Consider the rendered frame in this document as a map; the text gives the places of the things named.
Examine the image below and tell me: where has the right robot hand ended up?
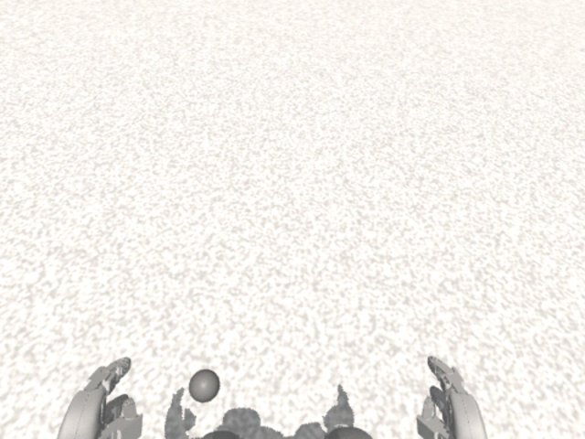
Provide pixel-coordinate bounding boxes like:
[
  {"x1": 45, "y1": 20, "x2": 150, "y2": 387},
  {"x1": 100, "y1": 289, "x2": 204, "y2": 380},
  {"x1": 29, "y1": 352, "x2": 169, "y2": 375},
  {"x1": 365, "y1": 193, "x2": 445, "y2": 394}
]
[{"x1": 417, "y1": 356, "x2": 487, "y2": 439}]

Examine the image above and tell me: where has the ball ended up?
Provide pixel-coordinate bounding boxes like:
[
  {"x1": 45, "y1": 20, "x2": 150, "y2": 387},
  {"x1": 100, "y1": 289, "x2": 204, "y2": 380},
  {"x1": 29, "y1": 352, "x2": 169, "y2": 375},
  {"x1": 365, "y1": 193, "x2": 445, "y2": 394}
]
[{"x1": 189, "y1": 369, "x2": 219, "y2": 402}]

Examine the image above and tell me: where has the left robot hand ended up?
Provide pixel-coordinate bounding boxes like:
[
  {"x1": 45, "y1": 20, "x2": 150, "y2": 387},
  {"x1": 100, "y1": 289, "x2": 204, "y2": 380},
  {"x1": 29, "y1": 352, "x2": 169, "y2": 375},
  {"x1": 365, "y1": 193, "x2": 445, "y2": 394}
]
[{"x1": 57, "y1": 358, "x2": 143, "y2": 439}]

